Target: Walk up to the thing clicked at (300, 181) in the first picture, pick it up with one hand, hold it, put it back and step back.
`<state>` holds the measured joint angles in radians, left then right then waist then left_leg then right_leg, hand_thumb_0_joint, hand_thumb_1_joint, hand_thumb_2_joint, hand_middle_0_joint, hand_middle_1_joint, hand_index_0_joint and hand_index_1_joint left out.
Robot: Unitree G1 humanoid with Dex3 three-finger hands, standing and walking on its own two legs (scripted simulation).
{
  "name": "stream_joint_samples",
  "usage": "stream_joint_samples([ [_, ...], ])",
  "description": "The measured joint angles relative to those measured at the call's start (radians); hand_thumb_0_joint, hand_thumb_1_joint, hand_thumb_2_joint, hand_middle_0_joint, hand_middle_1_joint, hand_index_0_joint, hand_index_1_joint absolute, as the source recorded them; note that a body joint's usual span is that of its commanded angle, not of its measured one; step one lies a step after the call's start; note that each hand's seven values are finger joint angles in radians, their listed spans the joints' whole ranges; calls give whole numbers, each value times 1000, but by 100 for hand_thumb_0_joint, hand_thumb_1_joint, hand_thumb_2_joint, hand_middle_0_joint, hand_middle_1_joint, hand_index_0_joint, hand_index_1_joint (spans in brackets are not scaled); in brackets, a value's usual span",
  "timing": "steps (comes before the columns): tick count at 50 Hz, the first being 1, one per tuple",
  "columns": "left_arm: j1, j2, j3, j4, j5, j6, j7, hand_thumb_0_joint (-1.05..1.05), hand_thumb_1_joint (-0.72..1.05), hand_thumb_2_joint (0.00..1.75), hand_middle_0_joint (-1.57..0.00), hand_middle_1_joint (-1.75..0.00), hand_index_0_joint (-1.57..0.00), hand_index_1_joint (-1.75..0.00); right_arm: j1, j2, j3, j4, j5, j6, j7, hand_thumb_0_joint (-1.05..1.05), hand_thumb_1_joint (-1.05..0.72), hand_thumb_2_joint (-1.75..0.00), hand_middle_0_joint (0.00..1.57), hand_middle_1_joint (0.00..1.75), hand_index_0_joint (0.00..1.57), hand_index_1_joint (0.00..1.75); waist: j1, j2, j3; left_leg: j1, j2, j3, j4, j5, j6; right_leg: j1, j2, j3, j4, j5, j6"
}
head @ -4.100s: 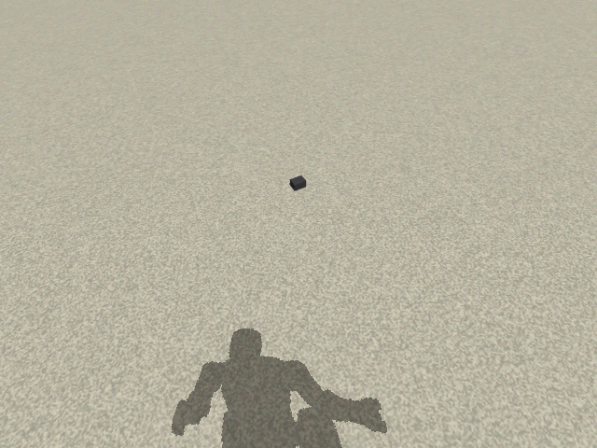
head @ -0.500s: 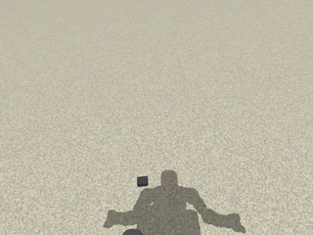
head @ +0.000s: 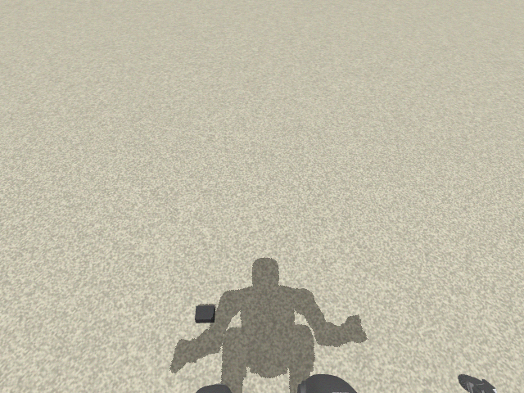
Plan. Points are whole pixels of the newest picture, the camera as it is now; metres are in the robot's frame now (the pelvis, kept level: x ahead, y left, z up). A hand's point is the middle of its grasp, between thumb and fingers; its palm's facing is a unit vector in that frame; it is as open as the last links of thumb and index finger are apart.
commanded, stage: walk up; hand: left
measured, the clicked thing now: (205, 314) +0.47 +0.23 -0.74
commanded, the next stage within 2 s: none
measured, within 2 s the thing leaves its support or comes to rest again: neither
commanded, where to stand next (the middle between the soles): +0.09 -0.02 m, yaw +0 degrees
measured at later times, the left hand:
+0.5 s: hand out of the picture +0.06 +0.25 -0.13, palm faces +0.02 -0.84 -0.53, open 7.4 cm
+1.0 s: hand out of the picture +0.08 +0.26 -0.15, palm faces +0.00 -0.93 -0.36, open 7.4 cm
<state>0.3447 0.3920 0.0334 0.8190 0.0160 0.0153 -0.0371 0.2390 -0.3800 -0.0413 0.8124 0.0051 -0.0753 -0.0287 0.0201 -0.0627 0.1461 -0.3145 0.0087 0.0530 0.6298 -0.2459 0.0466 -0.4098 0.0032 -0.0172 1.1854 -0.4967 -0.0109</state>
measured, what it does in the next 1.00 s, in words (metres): steps on the spot: right foot, then left foot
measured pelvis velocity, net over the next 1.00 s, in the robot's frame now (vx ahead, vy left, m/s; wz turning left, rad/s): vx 0.02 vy -0.01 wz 0.05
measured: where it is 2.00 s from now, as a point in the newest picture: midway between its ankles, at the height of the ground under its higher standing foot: outside the picture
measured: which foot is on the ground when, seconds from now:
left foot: down 0.00-0.22, up 0.24-0.54, down 0.56-1.00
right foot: up 0.00-0.18, down 0.20-0.60, up 0.62-0.84, down 0.86-1.00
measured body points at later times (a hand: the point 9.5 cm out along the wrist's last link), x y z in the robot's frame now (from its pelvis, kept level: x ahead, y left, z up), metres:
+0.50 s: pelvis +0.01 -0.05 -0.02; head +0.06 -0.08 +0.43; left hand +0.05 +0.29 -0.09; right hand +0.10 -0.38 -0.16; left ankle +0.00 +0.10 -0.69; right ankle +0.11 -0.21 -0.72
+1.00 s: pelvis +0.02 -0.01 +0.00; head +0.05 -0.01 +0.45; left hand +0.08 +0.30 -0.13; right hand +0.12 -0.31 -0.12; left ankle +0.01 +0.11 -0.72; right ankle +0.07 -0.13 -0.72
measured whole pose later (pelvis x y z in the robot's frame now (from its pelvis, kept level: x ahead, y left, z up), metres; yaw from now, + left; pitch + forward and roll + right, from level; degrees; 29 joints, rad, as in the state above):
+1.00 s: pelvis +0.02 -0.01 +0.00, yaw +3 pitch -2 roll +0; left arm 0.19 0.37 0.00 0.98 0.01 -0.04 0.00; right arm 0.18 -0.38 -0.02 0.95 0.00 -0.01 0.00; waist 0.00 0.01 0.10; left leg -0.27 0.01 0.00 0.69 -0.38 0.02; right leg -0.34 0.00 -0.01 0.67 -0.30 -0.01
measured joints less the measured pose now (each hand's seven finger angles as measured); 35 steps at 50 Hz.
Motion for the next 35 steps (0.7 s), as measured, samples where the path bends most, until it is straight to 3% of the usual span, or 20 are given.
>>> stream_joint_samples([
  [6,-76,36,22,-3,-19,-33,7,1,90,89,-20,-30,-20,-30,16,-9,17,18,-19,20,14,0,-90,-90,20,30,21,30,-26,-3,-16,28,35,-27,-17,-13,-43,-73,-92,48,-275,164,10],
  [9,-105,40,22,17,-26,-57,24,1,90,89,-20,-29,-20,-30,-2,-28,16,25,-19,55,27,0,-90,-90,20,30,21,30,-40,29,-9,-12,56,-51,71,-63,-54,-20,-89,39,-444,303,22],
  [10,-107,41,23,25,-25,-64,32,1,90,89,-20,-29,-20,-30,-9,-35,13,26,-19,71,31,0,-90,-90,20,30,21,30,-41,43,-11,-36,64,-58,121,-92,-49,4,-80,34,-481,277,44],
  [11,-114,31,25,37,-19,-69,40,1,90,89,-20,-29,-20,-30,-25,-46,7,29,-19,87,31,1,-90,-90,20,30,21,30,-39,78,-4,-62,83,-79,179,-124,-25,2,-58,20,-469,244,56],
  [14,-123,7,9,48,1,-64,54,1,90,89,-20,-29,-20,-30,-60,-58,-12,34,-21,130,24,1,-91,-90,20,30,21,30,-33,126,15,-146,28,-137,389,-257,-8,-28,-50,11,-419,229,45],
  [19,-128,-11,-5,48,14,-55,69,1,90,89,-21,-30,-21,-30,-65,-76,-32,46,-24,149,40,1,-91,-90,20,30,20,30,-17,158,17,-216,-7,-118,564,-219,-22,-44,-81,10,-449,256,34],
  [23,-110,5,7,44,24,-56,78,1,89,89,-21,-30,-21,-30,-38,-80,-38,66,-33,164,59,0,-91,-90,20,30,21,30,-4,163,-5,-179,10,-117,506,-213,-36,-58,-95,2,-454,261,34],
  [27,-95,39,24,42,31,-49,76,1,89,89,-21,-30,-21,-30,-9,-73,-38,91,-38,165,73,0,-91,-90,20,30,21,30,4,132,-30,-94,21,-80,313,-314,-28,-76,-122,-4,-434,250,30],
  [28,-94,49,26,44,29,-44,75,1,89,89,-21,-30,-21,-30,-2,-72,-39,96,-37,159,76,0,-91,-90,20,30,21,30,4,122,-36,-62,20,-68,236,-297,-20,-81,-130,-5,-424,246,32],
  [30,-95,73,32,56,21,-29,79,1,89,89,-21,-30,-21,-30,2,-54,-42,108,-44,143,75,0,-91,-90,20,30,21,30,13,61,-26,-28,-14,-33,184,-189,-34,-96,-159,38,-371,191,14],
  [31,-88,73,34,69,16,-19,84,1,89,89,-21,-30,-21,-30,11,-50,-40,105,-50,138,74,0,-91,-90,20,30,21,30,14,47,-33,-22,-19,-20,185,-188,-37,-110,-147,63,-323,109,6],
  [33,-74,59,27,107,10,-8,90,1,90,89,-20,-30,-21,-30,29,-48,-35,101,-51,131,74,0,-91,-90,20,30,21,30,-13,65,-64,-22,-4,-34,183,-195,-24,-131,-90,66,-234,10,-6],
  [35,-68,58,20,131,2,-11,81,1,90,89,-20,-30,-21,-30,34,-36,-28,103,-50,128,67,0,-91,-90,20,30,21,30,-36,62,-77,-7,0,-45,146,-178,-18,-134,-55,59,-188,16,-12],
])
